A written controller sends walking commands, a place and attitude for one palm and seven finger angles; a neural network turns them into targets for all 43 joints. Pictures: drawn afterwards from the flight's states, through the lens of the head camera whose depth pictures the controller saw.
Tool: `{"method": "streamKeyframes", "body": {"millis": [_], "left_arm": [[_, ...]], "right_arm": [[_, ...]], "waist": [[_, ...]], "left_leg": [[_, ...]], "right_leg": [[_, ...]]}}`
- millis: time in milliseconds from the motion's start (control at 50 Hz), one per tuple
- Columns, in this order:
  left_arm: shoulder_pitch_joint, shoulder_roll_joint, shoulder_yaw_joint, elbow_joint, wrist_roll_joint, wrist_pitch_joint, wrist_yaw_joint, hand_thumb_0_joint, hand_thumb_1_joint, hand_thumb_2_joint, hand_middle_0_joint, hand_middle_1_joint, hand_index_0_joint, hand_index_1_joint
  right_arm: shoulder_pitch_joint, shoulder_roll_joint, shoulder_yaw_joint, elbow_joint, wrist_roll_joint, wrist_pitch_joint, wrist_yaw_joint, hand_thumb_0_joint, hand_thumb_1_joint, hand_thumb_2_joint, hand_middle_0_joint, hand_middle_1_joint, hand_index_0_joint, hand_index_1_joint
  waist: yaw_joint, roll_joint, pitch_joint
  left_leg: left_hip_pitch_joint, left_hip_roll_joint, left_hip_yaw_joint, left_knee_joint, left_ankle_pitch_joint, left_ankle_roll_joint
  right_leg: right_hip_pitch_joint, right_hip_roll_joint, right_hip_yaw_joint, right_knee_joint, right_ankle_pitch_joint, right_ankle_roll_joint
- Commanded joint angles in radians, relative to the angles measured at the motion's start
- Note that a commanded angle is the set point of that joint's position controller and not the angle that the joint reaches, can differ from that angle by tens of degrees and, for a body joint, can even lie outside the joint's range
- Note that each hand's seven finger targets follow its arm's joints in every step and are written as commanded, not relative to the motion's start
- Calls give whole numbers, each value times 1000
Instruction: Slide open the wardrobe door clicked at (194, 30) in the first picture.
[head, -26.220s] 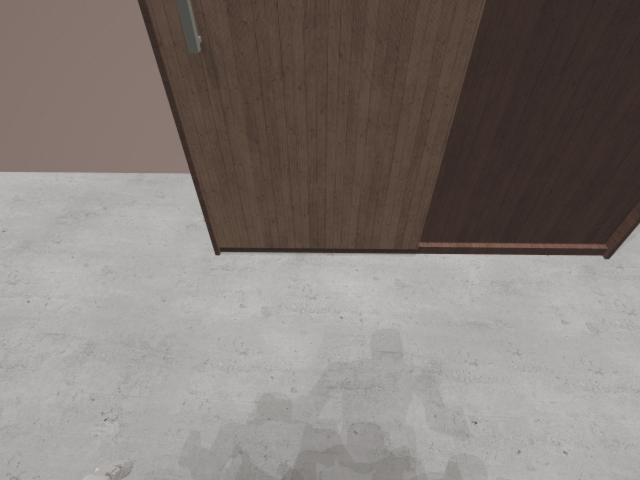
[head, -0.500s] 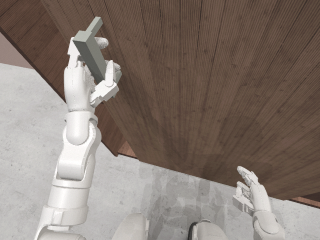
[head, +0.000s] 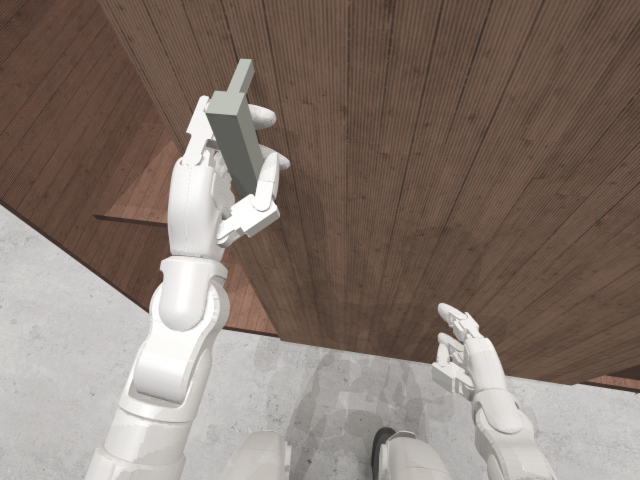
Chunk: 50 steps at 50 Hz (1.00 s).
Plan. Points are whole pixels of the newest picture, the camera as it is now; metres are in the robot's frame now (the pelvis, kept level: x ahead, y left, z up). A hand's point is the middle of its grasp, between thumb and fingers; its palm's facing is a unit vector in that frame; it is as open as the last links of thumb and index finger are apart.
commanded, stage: step sideways, sliding the door along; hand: left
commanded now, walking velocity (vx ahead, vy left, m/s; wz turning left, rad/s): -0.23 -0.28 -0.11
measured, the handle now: (253, 150) +0.39 +0.12 +0.18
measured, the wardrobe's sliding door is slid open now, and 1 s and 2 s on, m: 0.37 0.57 0.57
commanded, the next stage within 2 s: stop walking and hold the door there in 1.04 s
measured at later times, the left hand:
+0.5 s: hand (432, 220) +0.33 -0.05 +0.17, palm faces -0.08 -0.99 -0.13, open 6.7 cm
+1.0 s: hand (513, 224) +0.33 -0.12 +0.18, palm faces +0.13 -0.99 -0.07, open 6.5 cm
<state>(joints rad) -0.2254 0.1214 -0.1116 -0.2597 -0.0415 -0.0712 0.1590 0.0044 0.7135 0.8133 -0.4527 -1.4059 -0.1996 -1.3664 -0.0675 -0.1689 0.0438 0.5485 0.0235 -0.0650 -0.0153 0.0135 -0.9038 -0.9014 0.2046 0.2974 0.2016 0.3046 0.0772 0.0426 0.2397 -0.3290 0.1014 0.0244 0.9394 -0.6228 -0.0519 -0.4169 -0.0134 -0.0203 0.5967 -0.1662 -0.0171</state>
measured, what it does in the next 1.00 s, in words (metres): steps to the right: left foot, then right foot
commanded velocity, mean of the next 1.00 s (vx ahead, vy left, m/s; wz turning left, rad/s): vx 0.13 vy -0.29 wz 0.05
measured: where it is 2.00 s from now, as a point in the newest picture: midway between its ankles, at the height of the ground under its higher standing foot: outside the picture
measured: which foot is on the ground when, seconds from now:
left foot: up 0.00-0.10, down 0.12-0.34, up 0.36-0.52, down 0.54-0.74, up 0.76-0.92, down 0.94-1.00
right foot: down 0.00-0.12, up 0.14-0.32, down 0.34-0.52, up 0.54-0.72, down 0.74-0.94, up 0.96-1.00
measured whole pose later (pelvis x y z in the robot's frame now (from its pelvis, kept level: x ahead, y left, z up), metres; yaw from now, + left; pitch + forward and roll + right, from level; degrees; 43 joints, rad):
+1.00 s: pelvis -0.10 -0.25 -0.01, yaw -3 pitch -2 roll -1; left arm -0.64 0.22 0.04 0.25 -0.08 0.06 0.17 0.03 0.73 0.84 -0.39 -1.41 -0.18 -1.38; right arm 0.12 -0.24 -0.02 0.67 0.04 0.02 -0.07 0.01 -0.91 -0.90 0.20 0.30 0.20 0.30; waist 0.06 -0.01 0.17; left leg -0.31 0.09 0.14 0.70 -0.34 0.02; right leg -0.41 -0.02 -0.08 0.89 -0.40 -0.01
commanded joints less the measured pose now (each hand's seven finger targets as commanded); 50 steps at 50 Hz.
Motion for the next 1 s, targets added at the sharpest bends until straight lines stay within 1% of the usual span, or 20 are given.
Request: {"method": "streamKeyframes", "body": {"millis": [0, 60, 100, 120, 240, 280, 320, 340, 360, 460, 480, 500, 540, 640, 700, 740, 820, 880, 920, 980], "left_arm": [[-383, 91, -21, -412, 19, -171, -42, 0, 900, 900, -450, -1400, -450, -1400], [-424, 181, 70, -361, 13, -168, -40, 0, 900, 900, -450, -1400, -450, -1400], [-430, 72, -6, -293, 7, -147, -79, 0, 900, 900, -450, -1400, -450, -1400], [-450, 67, 13, -200, 34, -123, -87, 0, 900, 900, -450, -1400, -450, -1400], [-531, 48, -11, -66, 9, -72, -96, 0, 900, 900, -450, -1400, -450, -1400], [-547, 83, 17, -67, 16, -68, -90, 0, 900, 900, -450, -1400, -450, -1400], [-545, 205, 109, -113, 15, -67, -65, 0, 900, 900, -450, -1400, -450, -1400], [-504, 271, 176, -118, 7, -56, -55, 0, 900, 900, -450, -1400, -450, -1400], [-504, 296, 195, -123, 17, -45, -41, 0, 900, 900, -450, -1400, -450, -1400], [-621, 236, 155, -135, -13, -64, -45, 0, 900, 900, -450, -1400, -450, -1400], [-638, 201, 122, -108, -17, -65, -57, 0, 900, 900, -450, -1400, -450, -1400], [-657, 157, 90, -95, -27, -68, -72, 0, 900, 900, -450, -1400, -450, -1400], [-706, 111, 82, 59, -15, -40, -102, 0, 900, 900, -450, -1400, -450, -1400], [-726, 165, 127, 166, -20, -22, -84, 0, 900, 900, -450, -1400, -450, -1400], [-764, 174, 132, 160, -20, -12, -78, 0, 900, 900, -450, -1400, -450, -1400], [-798, 270, 189, 112, -27, 9, -55, 0, 900, 900, -450, -1400, -450, -1400], [-861, 205, 136, 77, -18, 13, -36, 0, 900, 900, -450, -1400, -450, -1400], [-947, 63, -3, 86, -30, -15, -50, 0, 900, 900, -450, -1400, -450, -1400], [-934, 4, -60, 105, -50, -28, -70, 0, 900, 900, -450, -1400, -450, -1400], [-1014, -94, -153, 104, -50, -6, -99, 0, 900, 900, -450, -1400, -450, -1400]], "right_arm": [[1, -43, -29, -87, 1, -18, -4, 0, -900, -900, 200, 300, 200, 300], [16, -72, -68, -93, 1, 30, -25, 0, -900, -900, 200, 300, 200, 300], [-24, -121, -93, -139, -15, 48, -24, 0, -900, -900, 200, 300, 200, 300], [-36, -123, -94, -128, -20, 47, -11, 0, -900, -900, 200, 300, 200, 300], [29, -142, -103, -111, 1, 39, -16, 0, -900, -900, 200, 300, 200, 300], [44, -155, -102, -111, 19, 41, -21, 0, -900, -900, 200, 300, 200, 300], [16, -95, -78, -132, 30, 33, -38, 0, -900, -900, 200, 300, 200, 300], [-1, -102, -68, -111, 11, 14, -50, 0, -900, -900, 200, 300, 200, 300], [-1, -106, -63, -80, -9, 4, -58, 0, -900, -900, 200, 300, 200, 300], [81, -109, -60, -15, -8, 19, -70, 0, -900, -900, 200, 300, 200, 300], [100, -129, -72, -20, -12, 25, -73, 0, -900, -900, 200, 300, 200, 300], [82, -181, -96, -47, -23, 29, -73, 0, -900, -900, 200, 300, 200, 300], [38, -166, -88, -52, -2, 43, -34, 0, -900, -900, 200, 300, 200, 300], [80, -189, -88, -46, -2, 61, -46, 0, -900, -900, 200, 300, 200, 300], [102, -171, -76, -69, 30, 57, -52, 0, -900, -900, 200, 300, 200, 300], [25, -125, -56, -88, 34, 40, -67, 0, -900, -900, 200, 300, 200, 300], [70, -136, -56, 10, 4, 29, -77, 0, -900, -900, 200, 300, 200, 300], [91, -119, -46, 11, 3, 32, -73, 0, -900, -900, 200, 300, 200, 300], [105, -201, -94, -30, 0, 37, -64, 0, -900, -900, 200, 300, 200, 300], [61, -146, -66, -62, 33, 45, -37, 0, -900, -900, 200, 300, 200, 300]], "waist": [[-83, -237, -668], [-110, -171, -715], [-89, 243, -624], [-67, 190, -599], [-81, 206, -527], [-88, 68, -557], [-71, -347, -597], [-33, -387, -613], [-38, -243, -572], [-104, -139, -644], [-120, -64, -653], [-109, 208, -634], [-51, 127, -586], [-64, 232, -498], [-70, -33, -574], [-37, -442, -553], [-62, -228, -575], [-113, -115, -608], [-108, 294, -603], [-90, 90, -569]], "left_leg": [[54, -46, 21, -214, 93, -7], [348, 56, 7, -402, 466, 24], [445, 462, -365, -562, 1145, 222], [397, 481, -342, -558, 1068, 258], [406, 325, 46, -400, 1071, 87], [325, 248, 56, -304, 926, 52], [-16, 26, 120, -18, 165, -10], [-57, -36, 49, 111, -38, 3], [-44, -19, 26, 105, -30, 16], [111, -6, 79, -368, 328, 10], [300, 79, -15, -481, 548, 57], [445, 332, -320, -513, 909, 169], [447, 466, -335, -572, 866, 241], [298, 322, -54, -471, 856, 156], [154, 151, 83, -242, 565, 56], [-192, -40, 76, 142, -43, 14], [-150, -11, 67, 55, 31, 18], [166, -13, 132, -422, 404, 21], [571, 408, -410, -534, 982, 192], [541, 417, -315, -524, 917, 213]], "right_leg": [[473, -235, 219, -67, 950, -126], [260, -178, 159, 15, 676, -53], [-103, 16, 61, 328, -248, 65], [-116, 24, 141, 489, -280, 46], [83, 9, -4, 37, -170, 34], [258, 26, -53, -131, 28, 33], [488, -247, 222, -161, 702, -115], [425, -308, 243, -163, 827, -161], [326, -335, 200, -151, 791, -167], [367, -195, 76, 39, 622, -112], [170, -135, 27, 144, 383, -52], [-99, -6, -17, 297, -89, 36], [-165, -37, 129, 462, -254, 33], [59, -43, 5, 113, -240, 19], [358, -32, -55, -193, -28, 2], [454, -323, 275, -288, 219, -154], [485, -286, 123, -123, 477, -194], [355, -189, -47, 59, 421, -105], [-198, -23, -31, 390, -321, 23], [-225, -64, 89, 499, -282, 15]]}}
